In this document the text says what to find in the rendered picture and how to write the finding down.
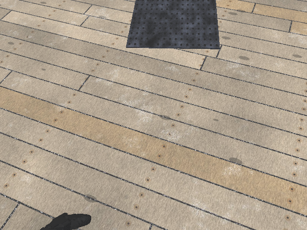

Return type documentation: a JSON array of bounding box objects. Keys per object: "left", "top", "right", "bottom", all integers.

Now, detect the robot left hand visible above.
[{"left": 40, "top": 213, "right": 91, "bottom": 230}]

